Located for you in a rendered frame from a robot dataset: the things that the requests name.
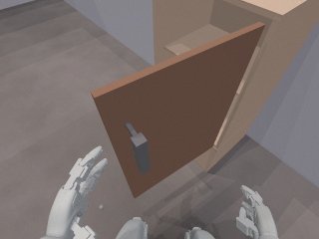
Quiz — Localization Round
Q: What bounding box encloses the handle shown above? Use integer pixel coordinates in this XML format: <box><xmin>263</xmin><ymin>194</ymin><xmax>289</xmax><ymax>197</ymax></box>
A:
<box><xmin>125</xmin><ymin>121</ymin><xmax>151</xmax><ymax>174</ymax></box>

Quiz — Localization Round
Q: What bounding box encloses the robot right hand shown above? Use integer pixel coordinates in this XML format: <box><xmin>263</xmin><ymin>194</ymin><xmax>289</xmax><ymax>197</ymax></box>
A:
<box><xmin>236</xmin><ymin>185</ymin><xmax>278</xmax><ymax>239</ymax></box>

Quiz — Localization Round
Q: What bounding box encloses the robot left hand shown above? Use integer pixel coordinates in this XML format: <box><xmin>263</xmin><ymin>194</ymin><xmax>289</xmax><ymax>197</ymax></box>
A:
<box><xmin>46</xmin><ymin>145</ymin><xmax>108</xmax><ymax>239</ymax></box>

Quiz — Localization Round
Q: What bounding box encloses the cupboard door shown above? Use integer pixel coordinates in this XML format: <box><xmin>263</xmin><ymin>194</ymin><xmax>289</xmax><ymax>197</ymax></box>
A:
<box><xmin>91</xmin><ymin>21</ymin><xmax>265</xmax><ymax>198</ymax></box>

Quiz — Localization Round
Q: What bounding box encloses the right robot thigh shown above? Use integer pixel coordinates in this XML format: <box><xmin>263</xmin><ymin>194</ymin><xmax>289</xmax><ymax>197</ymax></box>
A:
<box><xmin>184</xmin><ymin>229</ymin><xmax>214</xmax><ymax>239</ymax></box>

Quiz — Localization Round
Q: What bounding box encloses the left robot thigh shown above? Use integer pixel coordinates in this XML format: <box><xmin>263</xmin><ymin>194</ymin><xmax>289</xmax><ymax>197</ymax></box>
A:
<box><xmin>116</xmin><ymin>219</ymin><xmax>149</xmax><ymax>239</ymax></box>

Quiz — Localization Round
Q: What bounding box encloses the robot thigh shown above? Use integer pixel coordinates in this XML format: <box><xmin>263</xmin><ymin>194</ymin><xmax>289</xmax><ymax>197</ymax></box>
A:
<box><xmin>116</xmin><ymin>219</ymin><xmax>149</xmax><ymax>239</ymax></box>
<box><xmin>184</xmin><ymin>229</ymin><xmax>214</xmax><ymax>239</ymax></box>

